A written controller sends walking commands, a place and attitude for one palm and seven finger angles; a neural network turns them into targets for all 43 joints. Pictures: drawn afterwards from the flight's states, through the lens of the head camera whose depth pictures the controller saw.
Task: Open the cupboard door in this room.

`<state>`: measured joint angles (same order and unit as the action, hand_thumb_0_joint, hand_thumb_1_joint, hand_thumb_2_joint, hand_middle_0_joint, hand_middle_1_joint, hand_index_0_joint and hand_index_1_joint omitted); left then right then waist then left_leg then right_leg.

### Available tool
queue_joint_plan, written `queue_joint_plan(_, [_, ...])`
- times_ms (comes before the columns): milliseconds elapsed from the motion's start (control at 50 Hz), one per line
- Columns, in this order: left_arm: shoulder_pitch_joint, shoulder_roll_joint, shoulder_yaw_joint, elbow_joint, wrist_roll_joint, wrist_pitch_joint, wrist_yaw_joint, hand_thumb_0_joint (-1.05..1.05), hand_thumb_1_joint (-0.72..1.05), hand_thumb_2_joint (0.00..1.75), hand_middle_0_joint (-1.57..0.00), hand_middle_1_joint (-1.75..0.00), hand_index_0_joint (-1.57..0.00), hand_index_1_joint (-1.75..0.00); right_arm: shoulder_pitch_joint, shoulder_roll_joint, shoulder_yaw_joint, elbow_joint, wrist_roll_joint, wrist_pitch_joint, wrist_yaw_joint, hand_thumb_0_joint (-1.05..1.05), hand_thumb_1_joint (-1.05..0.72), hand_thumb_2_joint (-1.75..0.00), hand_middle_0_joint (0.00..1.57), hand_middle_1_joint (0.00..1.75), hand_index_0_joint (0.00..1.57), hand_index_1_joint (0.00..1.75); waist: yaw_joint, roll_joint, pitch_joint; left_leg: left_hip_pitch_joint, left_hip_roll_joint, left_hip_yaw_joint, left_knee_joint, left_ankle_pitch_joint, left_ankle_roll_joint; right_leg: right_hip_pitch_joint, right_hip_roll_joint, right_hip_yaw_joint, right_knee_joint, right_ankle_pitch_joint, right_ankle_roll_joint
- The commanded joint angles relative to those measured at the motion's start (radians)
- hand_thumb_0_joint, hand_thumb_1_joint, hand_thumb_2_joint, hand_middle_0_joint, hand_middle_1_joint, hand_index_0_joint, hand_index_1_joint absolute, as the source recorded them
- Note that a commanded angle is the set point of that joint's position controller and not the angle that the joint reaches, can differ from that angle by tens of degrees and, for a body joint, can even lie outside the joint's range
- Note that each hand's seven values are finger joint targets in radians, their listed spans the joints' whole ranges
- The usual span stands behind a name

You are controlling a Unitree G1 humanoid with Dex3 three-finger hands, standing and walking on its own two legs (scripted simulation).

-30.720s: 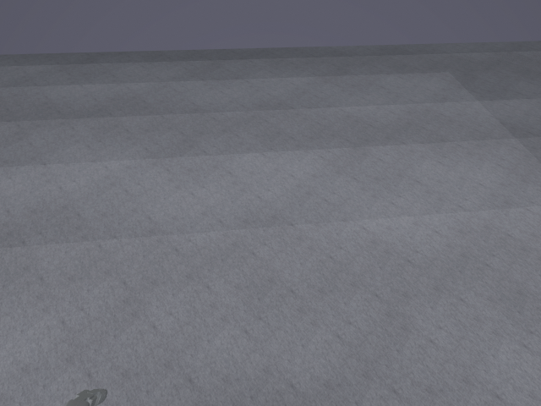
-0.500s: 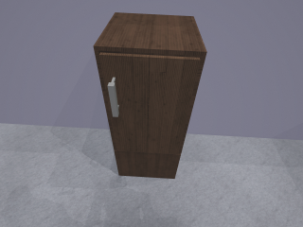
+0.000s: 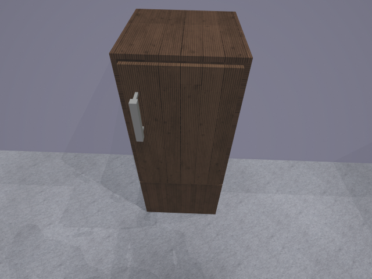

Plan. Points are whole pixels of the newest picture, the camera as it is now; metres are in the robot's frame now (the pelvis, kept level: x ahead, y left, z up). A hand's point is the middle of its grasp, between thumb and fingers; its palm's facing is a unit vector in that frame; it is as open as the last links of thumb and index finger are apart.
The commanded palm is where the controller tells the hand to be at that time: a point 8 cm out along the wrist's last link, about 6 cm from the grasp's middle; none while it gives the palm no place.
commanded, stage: shuffle to correct the standing spot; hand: left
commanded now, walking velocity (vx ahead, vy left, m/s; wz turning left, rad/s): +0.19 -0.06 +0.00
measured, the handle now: (138, 117) +0.58 +0.19 +0.00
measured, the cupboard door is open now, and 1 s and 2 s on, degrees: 0 0 0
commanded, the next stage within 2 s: come to a stop and stand still in 0.06 s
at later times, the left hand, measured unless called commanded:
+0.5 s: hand out of the picture +0.09 +0.17 -0.18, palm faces +0.05 -0.97 -0.23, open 7.3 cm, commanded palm none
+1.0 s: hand out of the picture +0.04 +0.19 -0.17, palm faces +0.01 -0.98 -0.20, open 7.3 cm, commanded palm none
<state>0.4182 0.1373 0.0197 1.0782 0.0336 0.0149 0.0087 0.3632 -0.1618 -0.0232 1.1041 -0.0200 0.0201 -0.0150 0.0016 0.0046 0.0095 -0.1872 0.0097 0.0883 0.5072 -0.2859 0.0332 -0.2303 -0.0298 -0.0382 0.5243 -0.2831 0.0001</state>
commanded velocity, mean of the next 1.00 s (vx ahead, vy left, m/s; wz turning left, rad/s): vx -0.04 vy -0.01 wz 0.00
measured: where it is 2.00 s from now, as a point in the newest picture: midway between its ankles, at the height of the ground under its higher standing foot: outside the picture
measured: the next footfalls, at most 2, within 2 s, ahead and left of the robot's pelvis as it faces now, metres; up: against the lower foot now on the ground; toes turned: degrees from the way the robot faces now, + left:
none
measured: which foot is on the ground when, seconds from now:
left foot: down 0.00-1.00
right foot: down 0.00-1.00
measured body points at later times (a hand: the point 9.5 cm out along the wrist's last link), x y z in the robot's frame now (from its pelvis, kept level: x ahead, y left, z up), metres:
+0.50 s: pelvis +0.07 -0.01 -0.01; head +0.09 -0.01 +0.44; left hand +0.09 +0.23 -0.16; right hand +0.06 -0.22 -0.17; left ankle +0.03 +0.09 -0.73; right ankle +0.07 -0.12 -0.74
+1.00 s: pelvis +0.02 +0.01 +0.00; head +0.02 +0.01 +0.45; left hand +0.04 +0.24 -0.15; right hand +0.05 -0.22 -0.15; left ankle +0.06 +0.10 -0.74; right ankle +0.03 -0.11 -0.74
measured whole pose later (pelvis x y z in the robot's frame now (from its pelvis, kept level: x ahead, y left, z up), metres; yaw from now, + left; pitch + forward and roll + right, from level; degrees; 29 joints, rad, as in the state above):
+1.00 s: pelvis +0.02 +0.01 +0.00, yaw -1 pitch -2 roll +0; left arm 0.28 0.16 0.01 1.05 0.02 0.02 0.03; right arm 0.22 -0.17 -0.03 1.07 -0.01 0.02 -0.01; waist -0.01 0.00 0.03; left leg -0.22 0.01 0.12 0.44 -0.18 0.04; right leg -0.18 -0.03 -0.03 0.45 -0.23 0.01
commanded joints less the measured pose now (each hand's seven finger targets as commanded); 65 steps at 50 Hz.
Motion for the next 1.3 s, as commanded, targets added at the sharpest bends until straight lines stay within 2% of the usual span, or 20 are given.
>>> queue_joint_plan(0, [0.086,0.087,0.023,-0.031,-0.006,-0.034,0.010,0.00,0.90,0.90,-0.20,-0.30,-0.20,-0.30,-0.004,-0.092,-0.022,-0.066,0.003,-0.031,-0.011,0.00,-0.90,-0.90,0.20,0.30,0.20,0.30,0.014,-0.048,0.157,-0.207,0.083,-0.119,-0.084,-0.289,0.032,-0.019,-0.077,0.167,-0.163,-0.225,-0.072])
queue_joint_plan(40, [0.133,0.122,0.037,-0.012,-0.013,-0.041,0.019,0.00,0.90,0.90,-0.20,-0.30,-0.20,-0.30,-0.001,-0.047,-0.012,-0.069,0.005,-0.036,-0.006,0.00,-0.90,-0.90,0.20,0.30,0.20,0.30,0.023,-0.185,0.123,-0.271,0.012,-0.011,0.122,-0.188,0.010,0.043,-0.181,0.330,-0.277,-0.356,-0.132])
queue_joint_plan(80, [0.149,0.130,0.045,-0.008,-0.015,-0.047,0.027,0.00,0.90,0.90,-0.20,-0.30,-0.20,-0.30,-0.030,-0.038,-0.012,-0.083,0.005,-0.040,-0.002,0.00,-0.90,-0.90,0.20,0.30,0.20,0.30,0.020,-0.182,0.118,-0.310,0.026,-0.007,0.264,-0.174,0.010,0.051,-0.247,0.405,-0.324,-0.336,-0.189])
queue_joint_plan(160, [0.042,0.085,0.036,-0.023,-0.012,-0.045,0.023,0.00,0.90,0.90,-0.20,-0.30,-0.20,-0.30,0.090,-0.006,-0.005,-0.034,0.010,-0.064,-0.003,0.00,-0.90,-0.90,0.20,0.30,0.20,0.30,-0.061,-0.032,0.082,0.012,0.038,-0.006,-0.031,-0.060,0.009,-0.134,-0.140,0.161,-0.112,-0.095,-0.133])
queue_joint_plan(200, [0.030,0.006,0.018,-0.049,-0.013,-0.041,0.018,0.00,0.90,0.90,-0.20,-0.30,-0.20,-0.30,0.205,-0.120,-0.025,0.010,0.000,-0.067,-0.026,0.00,-0.90,-0.90,0.20,0.30,0.20,0.30,-0.069,0.235,0.067,0.168,0.308,-0.339,-0.201,0.219,0.114,-0.293,0.012,-0.044,0.189,-0.066,-0.017])
queue_joint_plan(240, [-0.033,0.007,0.011,-0.063,-0.006,-0.028,0.025,0.00,0.90,0.90,-0.20,-0.30,-0.20,-0.30,0.159,-0.105,-0.013,0.007,-0.005,-0.061,-0.041,0.00,-0.90,-0.90,0.20,0.30,0.20,0.30,-0.050,0.168,0.139,0.092,0.363,-0.325,-0.201,0.589,0.179,-0.307,-0.034,0.003,0.321,-0.228,-0.009])
queue_joint_plan(280, [0.004,-0.006,0.007,-0.038,-0.017,-0.027,0.028,0.00,0.90,0.90,-0.20,-0.30,-0.20,-0.30,0.055,-0.085,-0.003,-0.015,0.001,-0.061,-0.046,0.00,-0.90,-0.90,0.20,0.30,0.20,0.30,-0.004,0.092,0.119,0.046,0.295,-0.171,-0.116,0.866,0.140,-0.146,-0.056,0.001,0.132,-0.134,0.003])
queue_joint_plan(340, [0.081,0.056,0.023,-0.020,-0.016,-0.029,0.038,0.00,0.90,0.90,-0.20,-0.30,-0.20,-0.30,0.020,-0.074,-0.021,-0.042,0.020,-0.050,-0.051,0.00,-0.90,-0.90,0.20,0.30,0.20,0.30,0.008,0.013,0.002,0.009,0.148,-0.055,0.002,0.694,0.011,0.088,-0.079,0.041,-0.011,0.561,-0.017])
queue_joint_plan(420, [0.034,0.123,0.045,-0.058,-0.012,-0.017,0.047,0.00,0.90,0.90,-0.20,-0.30,-0.20,-0.30,0.010,-0.052,-0.044,-0.046,0.016,-0.020,-0.049,0.00,-0.90,-0.90,0.20,0.30,0.20,0.30,0.008,-0.095,-0.029,-0.048,0.081,0.003,0.126,0.446,-0.028,0.125,-0.180,0.099,0.045,0.929,-0.077])
queue_joint_plan(460, [0.020,0.145,0.052,-0.067,-0.009,-0.014,0.052,0.00,0.90,0.90,-0.20,-0.30,-0.20,-0.30,-0.023,-0.015,-0.044,-0.064,0.019,-0.009,-0.038,0.00,-0.90,-0.90,0.20,0.30,0.20,0.30,0.019,-0.142,-0.053,-0.138,0.016,0.016,0.243,-0.009,-0.050,0.183,-0.267,0.151,-0.005,1.071,-0.163])
queue_joint_plan(500, [-0.033,0.155,0.052,-0.091,-0.001,-0.006,0.057,0.00,0.90,0.90,-0.20,-0.30,-0.20,-0.30,-0.077,0.003,-0.041,-0.090,0.018,0.002,-0.031,0.00,-0.90,-0.90,0.20,0.30,0.20,0.30,0.026,-0.173,-0.033,-0.195,0.015,-0.029,0.279,-0.268,-0.050,0.168,-0.309,0.185,-0.053,0.999,-0.218])
queue_joint_plan(580, [-0.168,0.158,0.055,-0.145,-0.018,0.006,0.048,0.00,0.90,0.90,-0.20,-0.30,-0.20,-0.30,0.023,-0.030,-0.039,-0.065,0.013,-0.005,-0.019,0.00,-0.90,-0.90,0.20,0.30,0.20,0.30,-0.046,-0.101,-0.040,0.041,0.047,-0.036,-0.049,0.120,-0.043,-0.028,-0.187,0.102,0.004,0.464,-0.102])
queue_joint_plan(620, [-0.152,0.091,0.043,-0.162,-0.021,0.016,0.041,0.00,0.90,0.90,-0.20,-0.30,-0.20,-0.30,-0.050,-0.131,-0.046,-0.103,-0.004,-0.009,-0.014,0.00,-0.90,-0.90,0.20,0.30,0.20,0.30,-0.008,0.178,0.032,-0.084,0.267,-0.257,-0.203,0.254,0.074,-0.065,-0.018,-0.011,0.107,-0.043,0.008])
queue_joint_plan(660, [-0.166,0.095,0.038,-0.154,-0.013,0.025,0.039,0.00,0.90,0.90,-0.20,-0.30,-0.20,-0.30,-0.117,-0.129,-0.039,-0.124,-0.006,-0.021,-0.018,0.00,-0.90,-0.90,0.20,0.30,0.20,0.30,0.006,0.186,0.079,-0.174,0.292,-0.297,-0.279,0.236,0.133,-0.036,-0.017,0.031,0.262,-0.186,0.005])
queue_joint_plan(760, [-0.095,0.081,0.018,-0.105,-0.013,-0.001,0.030,0.00,0.90,0.90,-0.20,-0.30,-0.20,-0.30,-0.140,-0.124,-0.032,-0.114,0.004,-0.024,-0.017,0.00,-0.90,-0.90,0.20,0.30,0.20,0.30,0.028,0.063,-0.008,-0.010,0.196,-0.167,-0.145,0.326,0.082,0.043,-0.027,0.017,-0.062,0.035,0.012])
queue_joint_plan(800, [-0.106,0.119,0.015,-0.097,-0.012,-0.018,0.037,0.00,0.90,0.90,-0.20,-0.30,-0.20,-0.30,-0.110,-0.092,-0.028,-0.111,0.014,-0.026,-0.012,0.00,-0.90,-0.90,0.20,0.30,0.20,0.30,-0.008,-0.024,-0.010,-0.016,0.110,-0.105,-0.102,0.218,0.008,0.061,-0.101,0.123,-0.152,0.246,-0.019])
queue_joint_plan(860, [-0.137,0.128,0.011,-0.092,-0.013,-0.023,0.034,0.00,0.90,0.90,-0.20,-0.30,-0.20,-0.30,-0.102,-0.083,-0.024,-0.090,0.009,-0.012,-0.004,0.00,-0.90,-0.90,0.20,0.30,0.20,0.30,-0.026,-0.100,0.011,0.023,0.090,-0.088,-0.126,0.045,-0.015,-0.033,-0.114,0.136,-0.198,0.069,-0.030])
queue_joint_plan(1220, [0.018,0.062,-0.004,-0.002,-0.013,-0.030,0.038,0.00,0.90,0.90,-0.20,-0.30,-0.20,-0.30,0.009,-0.059,-0.005,0.005,0.007,-0.019,-0.007,0.00,-0.90,-0.90,0.20,0.30,0.20,0.30,-0.010,-0.006,0.088,-0.067,0.104,-0.131,-0.227,-0.084,-0.008,-0.049,-0.070,0.093,-0.221,-0.044,-0.016])
queue_joint_plan(1240, [0.026,0.096,-0.023,0.012,0.004,-0.050,0.068,0.00,0.90,0.90,-0.20,-0.30,-0.20,-0.30,-0.097,-0.096,0.007,-0.073,0.003,-0.042,0.003,0.00,-0.90,-0.90,0.20,0.30,0.20,0.30,0.026,-0.004,0.144,-0.134,0.105,-0.067,-0.024,0.041,-0.041,-0.067,-0.102,0.091,-0.182,0.127,-0.030])
queue_joint_plan(1280, [-0.010,0.108,-0.016,-0.022,-0.012,-0.062,0.055,0.00,0.90,0.90,-0.20,-0.30,-0.20,-0.30,0.018,-0.051,0.015,-0.091,0.001,-0.052,0.004,0.00,-0.90,-0.90,0.20,0.30,0.20,0.30,-0.035,0.028,-0.027,-0.047,0.085,-0.106,-0.056,0.051,-0.022,-0.017,-0.110,0.094,-0.125,0.012,-0.056])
